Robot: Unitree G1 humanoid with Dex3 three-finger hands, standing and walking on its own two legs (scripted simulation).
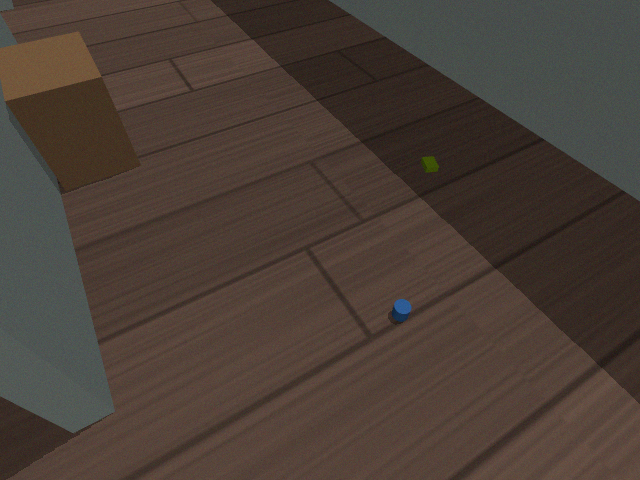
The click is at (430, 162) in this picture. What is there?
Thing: small box
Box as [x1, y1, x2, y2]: [421, 156, 438, 172]
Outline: 422,157 421,163 426,172 437,170 438,166 433,156
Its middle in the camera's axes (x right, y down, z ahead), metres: +0.55 -0.37 +1.90
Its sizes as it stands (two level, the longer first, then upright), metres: 0.079 0.059 0.031
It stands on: the floor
